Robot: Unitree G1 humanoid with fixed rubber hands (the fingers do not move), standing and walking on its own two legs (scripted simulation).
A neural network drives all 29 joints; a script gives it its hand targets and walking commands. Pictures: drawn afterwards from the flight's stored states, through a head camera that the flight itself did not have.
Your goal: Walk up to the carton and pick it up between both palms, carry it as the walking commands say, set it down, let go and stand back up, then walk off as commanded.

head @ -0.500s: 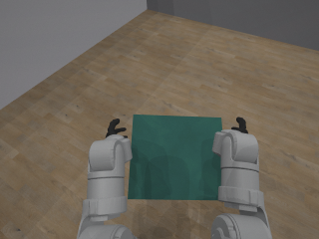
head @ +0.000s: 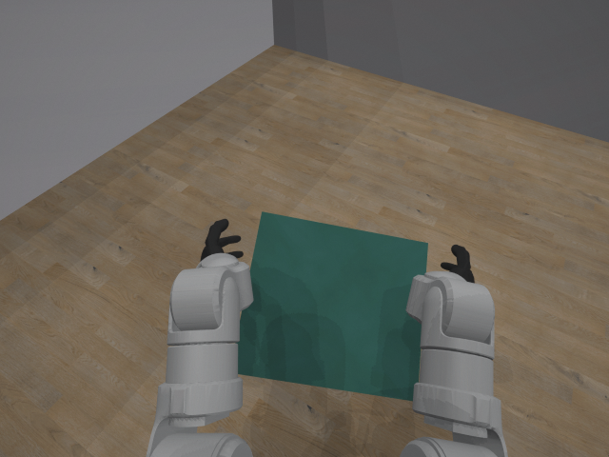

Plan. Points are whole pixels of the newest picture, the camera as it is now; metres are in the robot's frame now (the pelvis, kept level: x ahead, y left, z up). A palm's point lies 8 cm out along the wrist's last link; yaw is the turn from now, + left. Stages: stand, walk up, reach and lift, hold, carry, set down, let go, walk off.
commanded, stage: carry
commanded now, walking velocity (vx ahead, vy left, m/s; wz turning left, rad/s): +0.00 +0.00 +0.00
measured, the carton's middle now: (327, 305) +0.36 -0.01 -0.04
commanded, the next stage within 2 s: hold in 1.08 s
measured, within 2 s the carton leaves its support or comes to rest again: neither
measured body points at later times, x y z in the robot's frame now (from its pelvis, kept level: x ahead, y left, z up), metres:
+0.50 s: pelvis +0.02 +0.01 +0.00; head +0.01 +0.01 +0.45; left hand +0.33 +0.17 +0.09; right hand +0.35 -0.14 +0.09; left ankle -0.03 +0.12 -0.73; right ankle +0.09 -0.10 -0.73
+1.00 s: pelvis -0.01 +0.02 +0.00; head -0.03 +0.02 +0.45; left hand +0.31 +0.17 +0.09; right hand +0.32 -0.14 +0.09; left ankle -0.03 +0.12 -0.73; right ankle +0.09 -0.10 -0.73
